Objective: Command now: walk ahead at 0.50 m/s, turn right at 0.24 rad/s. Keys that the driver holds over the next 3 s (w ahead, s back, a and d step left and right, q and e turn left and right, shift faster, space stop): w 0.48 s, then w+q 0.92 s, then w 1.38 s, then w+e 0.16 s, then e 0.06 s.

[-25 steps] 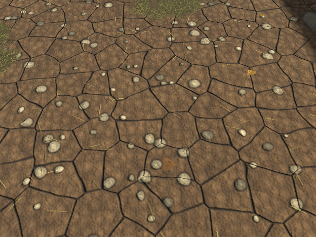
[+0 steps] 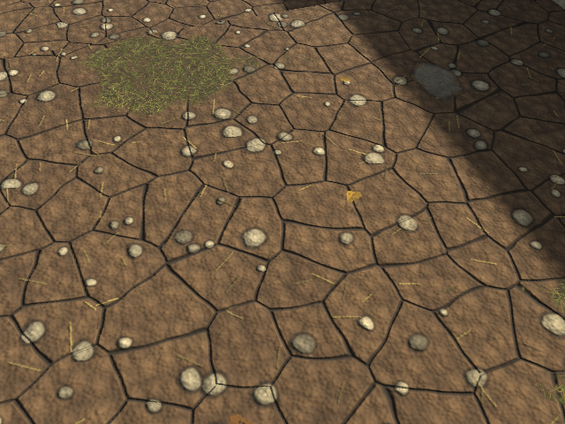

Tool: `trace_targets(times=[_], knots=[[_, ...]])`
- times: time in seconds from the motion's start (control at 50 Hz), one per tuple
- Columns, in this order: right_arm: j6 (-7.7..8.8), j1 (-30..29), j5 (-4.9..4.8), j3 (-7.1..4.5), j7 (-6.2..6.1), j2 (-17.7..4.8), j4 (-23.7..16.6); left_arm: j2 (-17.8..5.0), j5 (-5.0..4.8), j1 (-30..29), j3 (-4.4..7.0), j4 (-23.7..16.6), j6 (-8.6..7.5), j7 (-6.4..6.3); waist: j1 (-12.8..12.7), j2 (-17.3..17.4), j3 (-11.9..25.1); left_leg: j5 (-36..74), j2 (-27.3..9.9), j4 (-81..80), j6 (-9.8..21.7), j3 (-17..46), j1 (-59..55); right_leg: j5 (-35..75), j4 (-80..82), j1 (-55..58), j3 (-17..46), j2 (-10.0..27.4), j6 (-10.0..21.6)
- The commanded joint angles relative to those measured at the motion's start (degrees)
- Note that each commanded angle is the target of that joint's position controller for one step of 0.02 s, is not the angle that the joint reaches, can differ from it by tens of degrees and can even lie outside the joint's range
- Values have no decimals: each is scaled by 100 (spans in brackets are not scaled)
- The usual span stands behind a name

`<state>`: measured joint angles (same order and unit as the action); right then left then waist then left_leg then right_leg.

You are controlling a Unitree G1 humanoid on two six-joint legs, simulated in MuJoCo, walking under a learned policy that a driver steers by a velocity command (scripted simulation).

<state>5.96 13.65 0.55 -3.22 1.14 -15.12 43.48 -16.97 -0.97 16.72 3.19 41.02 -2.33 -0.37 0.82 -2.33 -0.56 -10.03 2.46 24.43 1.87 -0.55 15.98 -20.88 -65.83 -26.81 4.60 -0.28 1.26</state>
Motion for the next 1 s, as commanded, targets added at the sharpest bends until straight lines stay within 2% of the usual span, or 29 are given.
trace_targets(times=[0.02,0.06,0.12,0.22,0.26,0.28,0.3,0.32,0.34,0.36,0.38,0.4,0.42,0.44,0.48,0.52,0.66,0.76,0.8,0.82,0.84,0.86,0.88,0.9,0.92,0.94,0.96,0.98,1.0], knots=[[68,136,-57,-132,-10,-646,-174,-284,26,-155,79,-503,-104,43,-18,854,77,646,-1517,-1349,1094,1670,-935,226,567,-1108,50,505,-61],[57,194,-97,-187,-30,-865,-92,-160,77,-498,6,-622,-124,59,41,746,16,971,-1547,-1511,1171,1397,-857,613,1252,-1125,-86,588,-127],[-7,300,-139,-214,-51,-1024,12,-72,55,-1007,-61,-700,-183,118,206,696,-34,1090,-1379,-1588,1028,883,-749,1578,2366,-771,-256,530,-144],[-117,760,-222,-219,-46,-1144,279,-211,-23,-1707,-28,-906,-229,211,393,732,-176,1055,-1569,-1393,854,782,-1116,1945,3295,-415,-365,332,-40],[-179,780,-236,-241,-67,-1224,348,-316,-20,-1688,14,-937,-246,241,267,771,-174,1330,-1701,-1168,753,804,-1353,1655,3539,-181,-408,266,112],[-211,702,-243,-247,-82,-1268,358,-403,-1,-1411,67,-867,-252,237,47,764,-45,1897,-1652,-831,662,696,-1364,1625,3739,298,-515,162,213],[-229,698,-243,-216,-97,-1197,363,-586,38,-818,177,-675,-243,206,-257,663,317,2666,-1429,-99,534,458,-1251,1614,3891,1205,-638,22,353],[-220,681,-170,-125,-111,-994,306,-880,71,81,310,-462,-227,150,-664,472,929,2447,-1145,1125,326,188,-626,1674,3782,2563,-282,374,584],[-129,1037,-30,62,-100,-459,85,-1506,180,814,437,-394,-179,89,-699,-794,1795,252,-430,3369,-83,-195,1386,1469,3834,4640,1924,1879,1330],[-19,1118,-108,80,-84,-500,110,-1319,78,1001,388,-303,-151,121,-711,-1385,2219,-2302,-84,4460,-143,403,2461,477,4694,4959,3710,2339,1817],[38,722,-247,-63,-49,-1002,41,-985,41,656,266,-319,-166,143,-695,-813,1351,-2050,-450,4882,-81,584,3012,-8,4844,4314,3156,2144,1580],[51,343,-276,-65,-36,-1011,-43,-783,45,305,196,-362,-174,149,-574,-541,801,-1525,-700,4742,-26,449,3022,152,4937,3585,2392,1877,1393],[27,188,-197,-65,-49,-935,-47,-628,82,-32,140,-372,-186,176,-399,-247,403,-1116,-868,4419,-60,379,2816,604,5128,2855,1876,1625,1302],[-28,217,-123,-91,-63,-892,-24,-491,122,-264,99,-385,-219,196,-207,-283,220,-815,-1015,4105,-96,427,2490,1054,5308,2331,1518,1433,1228],[-142,399,-107,-56,-59,-665,53,-489,125,-409,114,-333,-288,205,7,-359,178,-486,-1055,3874,-193,387,2042,1629,5599,1800,1101,1290,1268],[-228,275,-116,-40,-75,-578,29,-580,135,-364,154,-207,-367,177,51,-239,84,-44,-1068,3555,-287,408,2189,2069,5776,1724,641,1294,1299],[-199,-906,-164,37,56,-387,-318,-794,135,68,209,216,-381,51,-398,-4,-286,1735,-789,1538,-190,343,2193,2317,5999,2084,-532,1247,942],[-194,-1496,-166,57,228,-383,-713,-864,57,387,250,515,-211,6,-566,41,-449,1113,-653,959,69,131,2555,2966,5555,3199,-832,1562,788],[-199,-1402,-153,9,289,-483,-819,-980,40,292,282,513,-118,-44,-411,-113,-271,496,-416,898,246,-191,2186,4538,4980,3443,-1013,1581,648],[-217,-1142,-142,-57,292,-602,-811,-1073,37,247,307,488,-69,-85,-248,-250,-11,190,-202,949,354,-400,1715,5646,4469,3496,-1115,1551,566],[-234,-503,-146,-182,276,-801,-689,-1112,44,181,313,460,-8,-129,122,-268,384,157,40,829,500,-545,847,6369,3560,3358,-1282,1437,444],[-253,411,-167,-366,200,-1139,-482,-1061,53,172,278,401,6,-180,577,-95,877,482,69,592,739,-282,-658,5950,2274,2568,-1416,1220,234],[-296,1108,-138,-558,87,-1832,-412,-578,194,578,100,142,-112,-146,556,1030,1648,494,-1371,650,1579,2098,-3032,3135,65,277,-1459,601,-117],[-266,1033,-215,-485,92,-1741,-490,-283,223,611,-46,69,-335,-35,367,1489,2363,-182,-2254,-374,2353,4798,-4073,-1180,-1271,-1270,-388,-399,-286],[-257,1020,-164,-366,80,-1330,-492,-769,-8,11,87,-45,-507,72,639,1018,1960,-502,-2062,-584,2006,4204,-3862,-934,-1488,-1883,244,13,-150],[-241,760,-148,-318,57,-1135,-511,-771,-109,-376,65,-193,-594,101,550,714,1230,-286,-1831,-630,1766,3381,-3071,-463,-1155,-1998,126,256,-48],[-242,391,-145,-277,48,-1019,-575,-707,-5,-486,63,-203,-616,68,285,258,706,228,-1591,-727,1597,2802,-2142,-124,-566,-1774,60,471,-57],[-240,102,-107,-219,30,-846,-666,-769,116,-478,120,-179,-571,28,78,280,451,770,-1403,-862,1508,2403,-1456,96,-123,-1374,40,625,-110],[-247,-48,-57,-202,14,-814,-756,-743,155,-378,136,-187,-498,30,-89,434,357,1046,-1285,-1003,1522,2280,-989,213,46,-1045,45,663,-177]])
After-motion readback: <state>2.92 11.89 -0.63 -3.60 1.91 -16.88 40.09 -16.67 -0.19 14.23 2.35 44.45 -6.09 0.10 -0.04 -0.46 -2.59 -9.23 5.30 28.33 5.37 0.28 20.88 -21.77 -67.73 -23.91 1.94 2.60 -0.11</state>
